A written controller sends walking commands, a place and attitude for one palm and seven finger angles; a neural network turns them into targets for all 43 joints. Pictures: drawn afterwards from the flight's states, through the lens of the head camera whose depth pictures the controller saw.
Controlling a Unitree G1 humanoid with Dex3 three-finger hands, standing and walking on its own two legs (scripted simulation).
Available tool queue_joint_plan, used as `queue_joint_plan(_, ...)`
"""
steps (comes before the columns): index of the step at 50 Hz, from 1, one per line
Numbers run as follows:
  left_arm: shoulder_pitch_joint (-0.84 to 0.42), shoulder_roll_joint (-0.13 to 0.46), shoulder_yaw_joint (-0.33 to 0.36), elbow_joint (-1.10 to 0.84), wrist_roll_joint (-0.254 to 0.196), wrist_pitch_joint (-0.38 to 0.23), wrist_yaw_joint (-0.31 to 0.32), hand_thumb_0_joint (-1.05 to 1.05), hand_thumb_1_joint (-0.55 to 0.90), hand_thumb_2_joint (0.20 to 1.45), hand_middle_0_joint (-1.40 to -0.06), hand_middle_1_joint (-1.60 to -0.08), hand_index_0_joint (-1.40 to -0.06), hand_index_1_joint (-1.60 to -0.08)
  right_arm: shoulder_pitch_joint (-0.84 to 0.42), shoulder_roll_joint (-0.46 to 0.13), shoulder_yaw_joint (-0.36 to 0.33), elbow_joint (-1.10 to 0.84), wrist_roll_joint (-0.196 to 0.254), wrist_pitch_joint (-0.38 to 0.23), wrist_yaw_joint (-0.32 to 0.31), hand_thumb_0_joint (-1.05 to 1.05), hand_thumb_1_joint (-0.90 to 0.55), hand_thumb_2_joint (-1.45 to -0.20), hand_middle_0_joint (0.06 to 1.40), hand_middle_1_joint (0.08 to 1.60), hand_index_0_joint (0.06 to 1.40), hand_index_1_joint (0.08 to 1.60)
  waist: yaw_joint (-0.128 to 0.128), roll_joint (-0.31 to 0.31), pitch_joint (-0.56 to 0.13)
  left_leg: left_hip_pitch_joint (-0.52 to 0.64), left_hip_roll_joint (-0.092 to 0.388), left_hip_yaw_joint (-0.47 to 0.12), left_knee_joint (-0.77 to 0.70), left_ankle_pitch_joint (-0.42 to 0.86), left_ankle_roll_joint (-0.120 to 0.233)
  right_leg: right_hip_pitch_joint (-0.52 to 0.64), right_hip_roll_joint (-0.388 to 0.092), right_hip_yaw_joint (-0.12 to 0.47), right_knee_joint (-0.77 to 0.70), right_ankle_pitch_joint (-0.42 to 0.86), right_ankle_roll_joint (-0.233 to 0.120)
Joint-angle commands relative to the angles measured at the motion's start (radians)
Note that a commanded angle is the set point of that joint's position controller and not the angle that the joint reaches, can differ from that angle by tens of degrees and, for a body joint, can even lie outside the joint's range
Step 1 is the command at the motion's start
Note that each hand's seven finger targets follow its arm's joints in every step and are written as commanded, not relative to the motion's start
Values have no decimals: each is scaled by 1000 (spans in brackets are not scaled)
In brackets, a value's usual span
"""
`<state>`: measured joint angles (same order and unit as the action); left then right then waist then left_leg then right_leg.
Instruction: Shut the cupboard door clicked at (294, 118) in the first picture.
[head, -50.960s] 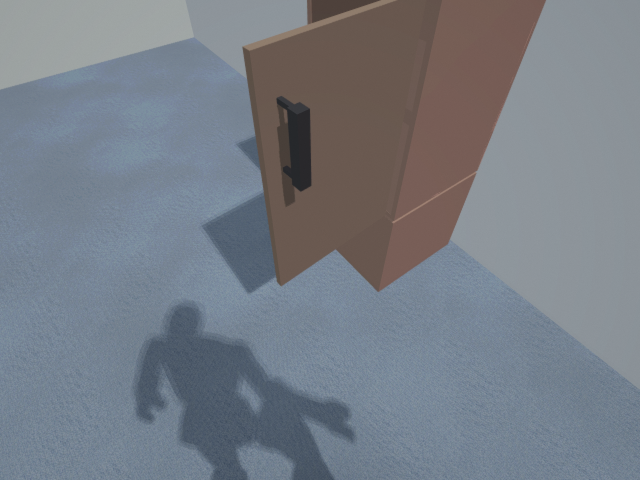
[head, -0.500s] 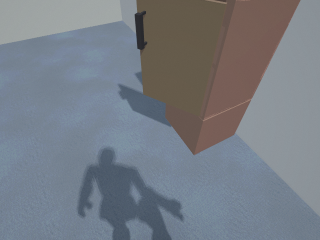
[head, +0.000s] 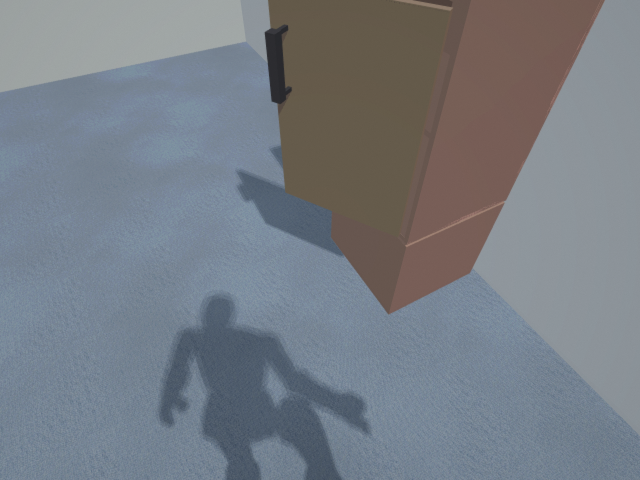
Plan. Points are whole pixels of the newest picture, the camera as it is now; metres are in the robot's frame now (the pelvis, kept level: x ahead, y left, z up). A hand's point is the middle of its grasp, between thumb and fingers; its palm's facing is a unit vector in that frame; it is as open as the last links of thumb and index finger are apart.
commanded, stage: walk to a spot facing it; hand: left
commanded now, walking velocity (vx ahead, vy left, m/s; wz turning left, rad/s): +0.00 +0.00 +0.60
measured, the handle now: (281, 64) +0.94 +0.14 +0.07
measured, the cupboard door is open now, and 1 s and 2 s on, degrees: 32 32 32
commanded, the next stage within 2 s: none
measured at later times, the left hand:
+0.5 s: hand out of the picture -0.02 +0.24 -0.20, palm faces +0.24 -0.94 -0.23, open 7.4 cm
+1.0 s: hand out of the picture -0.06 +0.20 -0.16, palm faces +0.50 -0.81 -0.29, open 7.4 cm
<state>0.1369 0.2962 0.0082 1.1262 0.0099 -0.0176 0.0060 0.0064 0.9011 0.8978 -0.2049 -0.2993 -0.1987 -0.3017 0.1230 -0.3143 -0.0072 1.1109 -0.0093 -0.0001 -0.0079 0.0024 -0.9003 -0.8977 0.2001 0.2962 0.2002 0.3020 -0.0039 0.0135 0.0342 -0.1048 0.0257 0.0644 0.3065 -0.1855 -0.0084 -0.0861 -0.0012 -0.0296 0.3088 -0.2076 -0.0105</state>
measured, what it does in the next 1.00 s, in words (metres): steps on the spot, turning left: right foot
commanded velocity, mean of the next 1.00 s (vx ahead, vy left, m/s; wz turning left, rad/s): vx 0.01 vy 0.00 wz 0.60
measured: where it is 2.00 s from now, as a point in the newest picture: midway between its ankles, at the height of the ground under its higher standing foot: outside the picture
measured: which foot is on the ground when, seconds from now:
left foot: down 0.00-0.82, up 0.84-1.00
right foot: down 0.00-0.38, up 0.40-0.80, down 0.82-1.00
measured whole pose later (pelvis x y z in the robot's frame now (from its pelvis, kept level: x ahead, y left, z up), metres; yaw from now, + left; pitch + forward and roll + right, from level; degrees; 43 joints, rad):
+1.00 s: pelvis -0.03 -0.02 -0.01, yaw +33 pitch +0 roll +2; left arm 0.19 0.18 0.04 0.90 0.02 0.02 0.03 0.01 0.90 0.90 -0.20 -0.30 -0.20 -0.30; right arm 0.20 -0.27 -0.10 0.92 -0.02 0.08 0.02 0.00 -0.90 -0.90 0.20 0.30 0.20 0.30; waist -0.05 0.03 0.08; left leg -0.55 -0.03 -0.02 1.14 -0.39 -0.06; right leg -0.21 -0.09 -0.10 0.51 -0.30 0.01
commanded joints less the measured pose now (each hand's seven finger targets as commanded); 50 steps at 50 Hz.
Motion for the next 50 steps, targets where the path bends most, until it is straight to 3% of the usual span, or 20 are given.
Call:
queue_joint_plan(1, 0, 192, 42, -57, 0, -18, 15, 0, 900, 900, -200, -300, -200, -300, -12, -167, -33, -56, -2, -18, -13, 0, -900, -900, 200, 300, 200, 300, -2, -15, -74, 29, 108, -103, -6, 238, 20, 8, -134, 75, -12, 304, -29)
queue_joint_plan(4, 56, 108, 31, -53, -2, 6, 25, 0, 900, 900, -200, -300, -200, -300, 38, -62, -13, -52, -4, 4, -10, 0, -900, -900, 200, 300, 200, 300, 2, -11, -58, -27, 94, -95, 43, 264, 4, 10, -149, 45, 45, 321, -13)
queue_joint_plan(8, 94, 141, 56, -79, 2, 19, 31, 0, 900, 900, -200, -300, -200, -300, 45, -59, -29, -83, -3, 22, -8, 0, -900, -900, 200, 300, 200, 300, 16, -63, -57, -131, 48, -80, 177, 220, -6, 40, -217, 63, 82, 375, -58)
queue_joint_plan(13, 98, 143, 82, -135, 21, 24, 44, 0, 900, 900, -200, -300, -200, -300, 42, -22, -53, -142, -1, 43, -7, 0, -900, -900, 200, 300, 200, 300, 28, -189, -3, -332, 20, -70, 617, -367, -14, 39, -402, 102, 61, 551, -215)
queue_joint_plan(16, 18, 144, 92, -186, 22, 26, 38, 0, 900, 900, -200, -300, -200, -300, 100, 4, -57, -159, 4, 46, 10, 0, -900, -900, 200, 300, 200, 300, -31, -171, 12, -243, 55, -50, 449, -264, -22, -55, -368, -12, 146, 483, -144)
queue_joint_plan(18, 26, 113, 88, -203, 9, 34, 32, 0, 900, 900, -200, -300, -200, -300, 191, -10, -59, -140, -7, 36, 16, 0, -900, -900, 200, 300, 200, 300, -68, -20, -20, -55, 41, -47, 189, 73, -13, -177, -280, -111, 328, 248, -41)
queue_joint_plan(19, 77, 44, 82, -219, -2, 45, 27, 0, 900, 900, -200, -300, -200, -300, 228, -105, -79, -145, -19, 27, 11, 0, -900, -900, 200, 300, 200, 300, -66, 307, -26, -21, 235, -394, 48, 298, 74, -350, -122, -154, 553, -204, 48)
queue_joint_plan(20, 24, 29, 72, -253, 3, 53, 30, 0, 900, 900, -200, -300, -200, -300, 268, -162, -97, -142, -24, 31, -2, 0, -900, -900, 200, 300, 200, 300, -91, 340, -33, -62, 353, -573, -39, 361, 173, -407, -51, -45, 730, -469, 56)
queue_joint_plan(21, 26, 42, 78, -262, 6, 58, 27, 0, 900, 900, -200, -300, -200, -300, 251, -166, -98, -146, -26, 35, -4, 0, -900, -900, 200, 300, 200, 300, -74, 220, -45, -115, 361, -524, -56, 110, 209, -382, -83, 31, 804, -408, 34)
queue_joint_plan(22, 5, 37, 83, -263, 12, 59, 24, 0, 900, 900, -200, -300, -200, -300, 214, -133, -93, -171, -26, 30, -6, 0, -900, -900, 200, 300, 200, 300, -56, 137, -18, -172, 308, -529, -84, -76, 184, -411, -89, 38, 826, -328, 31)
queue_joint_plan(23, 8, 35, 89, -251, 18, 58, 19, 0, 900, 900, -200, -300, -200, -300, 176, -123, -90, -183, -27, 27, -12, 0, -900, -900, 200, 300, 200, 300, -41, 160, -4, -193, 274, -513, -89, -147, 150, -438, -88, 54, 841, -266, 41)
queue_joint_plan(27, 49, 17, 89, -242, 13, 41, 10, 0, 900, 900, -200, -300, -200, -300, 152, -84, -83, -195, -20, 14, -22, 0, -900, -900, 200, 300, 200, 300, -20, 83, -75, -85, 194, -414, -30, 37, 148, -448, -66, 54, 769, -165, 61)
queue_joint_plan(34, 31, 0, 81, -280, 8, 42, 18, 0, 900, 900, -200, -300, -200, -300, 169, -94, -104, -195, -25, 33, -13, 0, -900, -900, 200, 300, 200, 300, -40, 143, -98, -76, 170, -471, -13, 58, 165, -364, -14, 34, 531, -225, 63)
queue_joint_plan(38, 155, 25, 89, -256, 1, 42, 24, 0, 900, 900, -200, -300, -200, -300, 86, -92, -113, -230, -20, 47, -7, 0, -900, -900, 200, 300, 200, 300, 21, 164, -102, -248, 101, -467, 22, -23, 117, -99, 23, 13, 239, -132, 47)
queue_joint_plan(39, 205, 52, 97, -244, 5, 38, 28, 0, 900, 900, -200, -300, -200, -300, 62, -68, -113, -244, -13, 51, -4, 0, -900, -900, 200, 300, 200, 300, 47, 103, -93, -372, 47, -432, 61, -133, 76, 33, -9, 31, 96, -88, 35)
queue_joint_plan(40, 220, 130, 113, -253, 22, 30, 33, 0, 900, 900, -200, -300, -200, -300, 76, -10, -110, -255, -5, 55, 3, 0, -900, -900, 200, 300, 200, 300, 56, -134, -81, -533, -78, -295, 288, -294, 0, 107, -221, 266, -84, -265, -36)
queue_joint_plan(41, 147, 182, 113, -278, 28, 31, 38, 0, 900, 900, -200, -300, -200, -300, 72, 14, -111, -265, -10, 50, 3, 0, -900, -900, 200, 300, 200, 300, 48, -302, -21, -583, -158, -148, 634, -364, -43, -41, -470, 506, -168, -308, -141)
queue_joint_plan(43, -38, 135, 96, -331, 20, 34, 41, 0, 900, 900, -200, -300, -200, -300, 145, -5, -116, -251, -24, 65, 21, 0, -900, -900, 200, 300, 200, 300, -58, -141, 8, -469, -78, -159, 912, -306, -25, -266, -422, 313, -114, -244, -162)
queue_joint_plan(45, -42, 63, 81, -325, 16, 16, 38, 0, 900, 900, -200, -300, -200, -300, 133, -8, -109, -227, -21, 63, 29, 0, -900, -900, 200, 300, 200, 300, -65, -194, 26, -505, -29, -129, 951, -205, -44, -174, -299, 153, -20, 45, -120)
queue_joint_plan(50, 110, 90, 92, -288, 18, 4, 39, 0, 900, 900, -200, -300, -200, -300, 42, 20, -86, -268, -9, 59, 36, 0, -900, -900, 200, 300, 200, 300, 5, -201, -38, -476, -14, -42, 743, -232, -63, 31, -316, 23, 79, 410, -114)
